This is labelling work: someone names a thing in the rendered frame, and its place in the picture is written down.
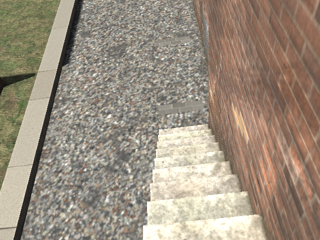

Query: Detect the stairs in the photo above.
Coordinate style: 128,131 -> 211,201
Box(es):
143,124 -> 268,240

